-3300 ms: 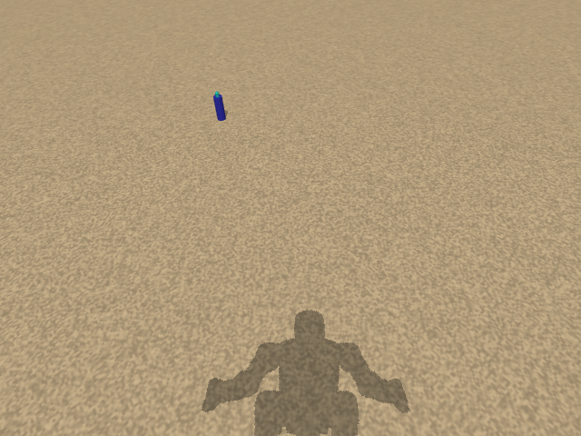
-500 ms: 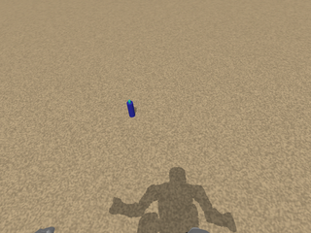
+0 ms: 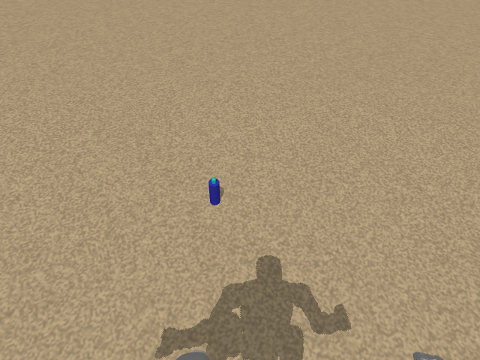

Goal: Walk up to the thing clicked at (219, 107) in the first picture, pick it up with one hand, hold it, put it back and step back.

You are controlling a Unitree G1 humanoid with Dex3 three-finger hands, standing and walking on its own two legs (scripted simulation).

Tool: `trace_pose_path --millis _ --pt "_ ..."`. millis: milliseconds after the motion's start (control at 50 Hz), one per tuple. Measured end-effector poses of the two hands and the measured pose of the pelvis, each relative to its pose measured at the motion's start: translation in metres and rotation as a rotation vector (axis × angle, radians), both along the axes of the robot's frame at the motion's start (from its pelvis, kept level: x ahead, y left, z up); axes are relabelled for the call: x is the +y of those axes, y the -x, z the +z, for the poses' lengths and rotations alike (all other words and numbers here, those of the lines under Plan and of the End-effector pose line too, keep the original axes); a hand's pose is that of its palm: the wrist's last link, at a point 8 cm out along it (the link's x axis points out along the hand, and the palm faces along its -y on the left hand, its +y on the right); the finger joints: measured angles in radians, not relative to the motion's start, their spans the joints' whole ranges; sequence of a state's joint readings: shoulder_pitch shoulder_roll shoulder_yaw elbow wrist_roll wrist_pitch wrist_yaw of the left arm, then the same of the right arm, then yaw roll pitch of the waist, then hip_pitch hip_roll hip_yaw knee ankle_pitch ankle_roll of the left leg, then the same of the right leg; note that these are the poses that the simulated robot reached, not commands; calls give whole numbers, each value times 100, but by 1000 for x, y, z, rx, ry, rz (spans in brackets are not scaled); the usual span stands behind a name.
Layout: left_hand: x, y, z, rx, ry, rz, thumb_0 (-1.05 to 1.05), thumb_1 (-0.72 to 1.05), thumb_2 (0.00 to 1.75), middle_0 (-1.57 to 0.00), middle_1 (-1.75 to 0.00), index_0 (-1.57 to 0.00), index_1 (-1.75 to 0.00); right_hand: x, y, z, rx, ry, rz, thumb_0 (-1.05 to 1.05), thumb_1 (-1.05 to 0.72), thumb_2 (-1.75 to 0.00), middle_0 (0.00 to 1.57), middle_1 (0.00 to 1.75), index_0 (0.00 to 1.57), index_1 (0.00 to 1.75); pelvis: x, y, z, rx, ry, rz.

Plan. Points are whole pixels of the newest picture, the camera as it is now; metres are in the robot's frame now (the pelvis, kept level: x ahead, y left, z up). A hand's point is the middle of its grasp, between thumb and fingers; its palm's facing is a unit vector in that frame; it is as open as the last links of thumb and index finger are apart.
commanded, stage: walk up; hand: left
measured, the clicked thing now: (214, 190) +0.95 +0.17 -0.66
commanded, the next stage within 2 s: none
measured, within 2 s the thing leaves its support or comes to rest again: neither
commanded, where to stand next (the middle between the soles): +0.60 -0.03 m, yaw -1 degrees
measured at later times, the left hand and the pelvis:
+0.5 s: hand (143, 274) +0.29 +0.22 -0.10, palm faces -0.03 -0.90 -0.43, open 7.3 cm; pelvis +0.20 -0.06 +0.00, yaw -1 degrees
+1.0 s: hand (146, 234) +0.40 +0.25 -0.14, palm faces -0.03 -0.94 -0.35, open 7.4 cm; pelvis +0.38 -0.02 +0.01, yaw +1 degrees
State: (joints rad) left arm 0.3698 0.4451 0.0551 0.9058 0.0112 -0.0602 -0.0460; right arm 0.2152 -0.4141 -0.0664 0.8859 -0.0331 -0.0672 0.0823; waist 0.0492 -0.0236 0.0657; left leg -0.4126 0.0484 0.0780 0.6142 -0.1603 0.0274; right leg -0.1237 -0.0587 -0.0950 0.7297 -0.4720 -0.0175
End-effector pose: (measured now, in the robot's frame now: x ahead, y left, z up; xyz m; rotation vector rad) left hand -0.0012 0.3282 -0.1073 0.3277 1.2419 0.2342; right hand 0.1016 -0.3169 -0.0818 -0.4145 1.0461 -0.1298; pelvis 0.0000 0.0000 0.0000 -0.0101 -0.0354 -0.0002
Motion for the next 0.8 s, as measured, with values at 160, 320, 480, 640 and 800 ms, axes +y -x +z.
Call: trace_pose_path --millis 160,320,480,640,800 --pt "-6 -96 6 -32 37 -65 1 91 90 -20 -30 -20 -30 9 -44 19 -41 -7 -56 0 -90 -89 20 30 20 30 2 -61 15 -9 -19 -16" --pt "-27 -196 26 -79 16 -127 1 91 90 -20 -30 -20 -30 -19 -60 3 46 -34 -118 0 -90 -89 21 30 21 31 -17 -124 17 -9 -41 -30" --pt "-59 -279 38 -179 -66 -119 1 91 90 -20 -30 -20 -30 -59 -116 -36 141 -57 -129 1 -91 -89 20 30 20 30 -54 -192 2 -12 -31 -21" --pt "-71 -297 53 -131 -62 -73 0 91 90 -20 -30 -21 -30 -59 -201 -21 114 -89 -68 1 -91 -89 20 30 20 30 -61 -245 20 -2 -19 -7" --pt "-50 -317 31 -55 -32 -16 1 90 90 -21 -30 -21 -30 -44 -289 -7 90 -50 -14 1 -91 -89 20 30 20 30 -48 -307 15 3 11 12"
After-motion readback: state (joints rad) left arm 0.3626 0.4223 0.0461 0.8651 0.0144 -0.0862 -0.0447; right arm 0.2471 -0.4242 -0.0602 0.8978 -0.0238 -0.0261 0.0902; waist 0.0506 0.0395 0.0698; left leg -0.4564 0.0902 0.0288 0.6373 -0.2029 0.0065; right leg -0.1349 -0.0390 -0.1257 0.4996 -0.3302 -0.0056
